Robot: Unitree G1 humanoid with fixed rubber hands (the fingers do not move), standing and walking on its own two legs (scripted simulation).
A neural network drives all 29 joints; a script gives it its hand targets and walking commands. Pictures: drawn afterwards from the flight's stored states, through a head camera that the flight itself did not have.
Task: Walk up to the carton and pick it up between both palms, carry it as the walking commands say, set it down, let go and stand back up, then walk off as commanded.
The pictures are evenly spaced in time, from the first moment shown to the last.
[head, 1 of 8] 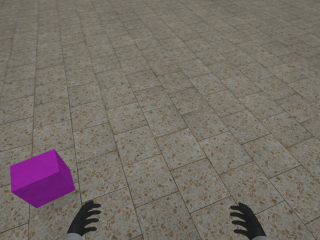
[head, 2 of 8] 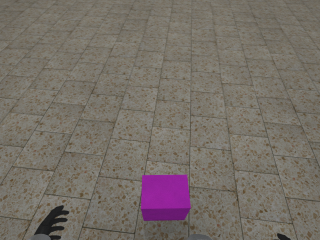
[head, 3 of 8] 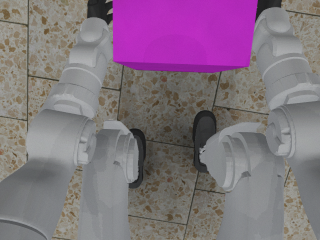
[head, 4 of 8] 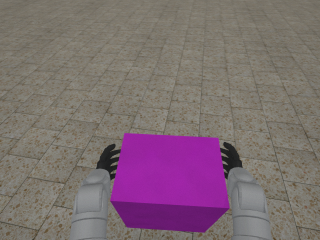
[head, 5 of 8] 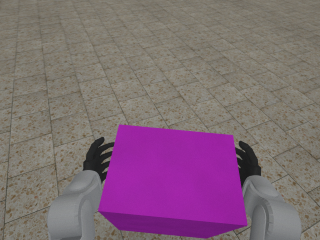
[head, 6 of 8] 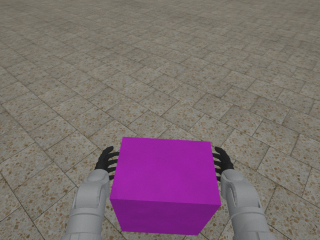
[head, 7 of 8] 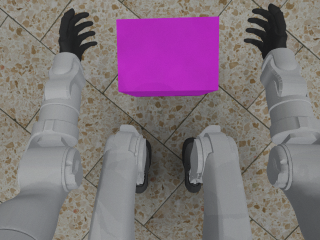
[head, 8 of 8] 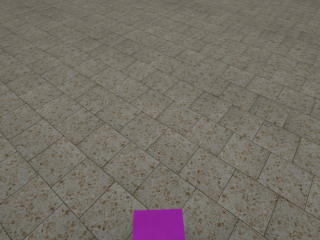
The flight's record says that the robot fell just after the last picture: no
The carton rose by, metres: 0.68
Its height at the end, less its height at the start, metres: +0.00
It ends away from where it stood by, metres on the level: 2.41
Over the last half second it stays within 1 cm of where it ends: yes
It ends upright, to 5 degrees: yes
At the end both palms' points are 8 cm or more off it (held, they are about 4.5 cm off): yes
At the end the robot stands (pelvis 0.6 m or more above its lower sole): yes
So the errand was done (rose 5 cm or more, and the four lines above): yes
